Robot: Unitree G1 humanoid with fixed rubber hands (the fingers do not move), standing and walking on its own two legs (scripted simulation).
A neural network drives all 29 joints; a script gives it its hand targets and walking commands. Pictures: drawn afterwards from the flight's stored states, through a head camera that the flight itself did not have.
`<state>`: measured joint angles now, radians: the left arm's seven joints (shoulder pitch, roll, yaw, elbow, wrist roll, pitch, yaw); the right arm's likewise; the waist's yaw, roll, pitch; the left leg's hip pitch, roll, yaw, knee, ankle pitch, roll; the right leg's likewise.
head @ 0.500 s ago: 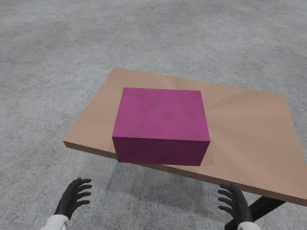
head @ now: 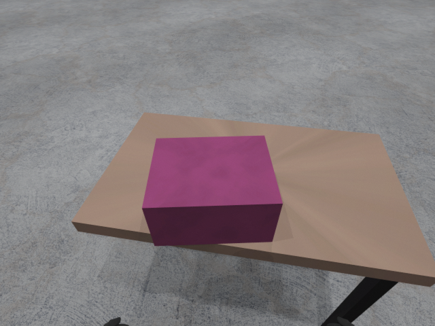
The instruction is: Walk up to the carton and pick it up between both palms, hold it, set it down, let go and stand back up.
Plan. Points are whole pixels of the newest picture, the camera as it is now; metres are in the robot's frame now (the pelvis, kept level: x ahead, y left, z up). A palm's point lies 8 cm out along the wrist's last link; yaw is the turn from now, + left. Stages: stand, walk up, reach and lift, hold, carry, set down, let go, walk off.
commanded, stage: stand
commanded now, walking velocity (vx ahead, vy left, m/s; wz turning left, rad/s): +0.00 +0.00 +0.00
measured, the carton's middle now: (212, 188) +0.45 +0.03 -0.01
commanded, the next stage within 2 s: none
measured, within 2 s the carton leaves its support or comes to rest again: neither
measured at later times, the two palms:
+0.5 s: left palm out of the picture -0.03 +0.25 -0.13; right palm out of the picture -0.08 -0.20 -0.14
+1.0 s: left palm out of the picture -0.09 +0.28 -0.15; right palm out of the picture -0.10 -0.13 -0.15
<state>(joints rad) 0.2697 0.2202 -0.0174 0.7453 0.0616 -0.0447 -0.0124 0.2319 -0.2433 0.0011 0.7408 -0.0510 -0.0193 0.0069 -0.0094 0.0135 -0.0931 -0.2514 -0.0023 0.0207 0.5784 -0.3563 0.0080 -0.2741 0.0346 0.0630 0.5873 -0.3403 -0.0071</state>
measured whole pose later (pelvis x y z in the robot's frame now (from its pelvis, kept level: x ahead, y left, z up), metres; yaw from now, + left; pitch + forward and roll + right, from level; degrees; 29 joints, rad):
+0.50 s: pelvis -0.02 +0.03 +0.01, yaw -3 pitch -4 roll +0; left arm 0.42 0.16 0.00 1.06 0.04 0.00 0.02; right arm 0.45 -0.20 -0.01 1.05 -0.04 0.00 -0.01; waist -0.03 0.01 -0.04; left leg -0.10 -0.02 0.09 0.46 -0.30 0.05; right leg -0.14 0.01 0.13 0.47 -0.26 0.04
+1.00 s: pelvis -0.03 +0.08 +0.00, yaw -4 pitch -5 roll +1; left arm 0.42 0.09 -0.01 1.17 0.03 0.02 0.04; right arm 0.39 -0.14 -0.03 1.12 -0.03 0.00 -0.02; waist -0.02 -0.01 0.01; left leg -0.11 -0.11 0.14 0.44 -0.26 0.13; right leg -0.18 -0.07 0.19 0.51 -0.26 0.11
